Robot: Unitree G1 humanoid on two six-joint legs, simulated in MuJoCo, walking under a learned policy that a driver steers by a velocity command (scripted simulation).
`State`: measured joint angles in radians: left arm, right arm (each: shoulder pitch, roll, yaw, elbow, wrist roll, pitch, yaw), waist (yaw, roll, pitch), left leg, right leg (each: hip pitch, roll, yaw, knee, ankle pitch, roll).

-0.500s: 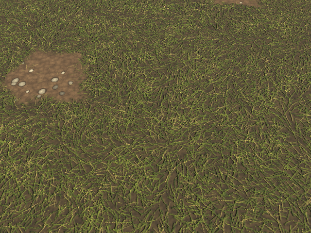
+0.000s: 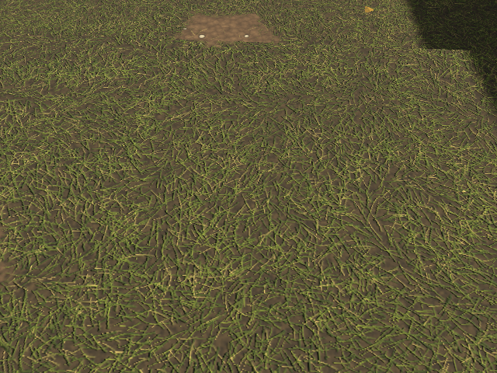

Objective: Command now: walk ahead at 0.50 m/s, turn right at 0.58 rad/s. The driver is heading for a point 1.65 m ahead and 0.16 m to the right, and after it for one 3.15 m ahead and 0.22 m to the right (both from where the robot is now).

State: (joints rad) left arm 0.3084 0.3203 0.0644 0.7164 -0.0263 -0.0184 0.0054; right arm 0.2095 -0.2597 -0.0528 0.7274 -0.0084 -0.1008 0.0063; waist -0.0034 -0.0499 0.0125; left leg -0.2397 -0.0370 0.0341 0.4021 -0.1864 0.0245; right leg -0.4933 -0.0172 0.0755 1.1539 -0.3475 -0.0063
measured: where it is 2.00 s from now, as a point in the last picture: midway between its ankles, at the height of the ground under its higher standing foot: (346, 211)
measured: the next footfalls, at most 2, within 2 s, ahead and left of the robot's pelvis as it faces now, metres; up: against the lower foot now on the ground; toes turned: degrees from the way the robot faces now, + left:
right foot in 0.34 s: +0.33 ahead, -0.17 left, +0.00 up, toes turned -15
left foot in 0.84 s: +0.67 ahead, -0.06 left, +0.00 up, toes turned -22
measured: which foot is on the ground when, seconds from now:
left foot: down 0.00-0.34, up 0.36-0.82, down 0.84-1.00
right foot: up 0.00-0.32, down 0.34-0.86, up 0.88-1.00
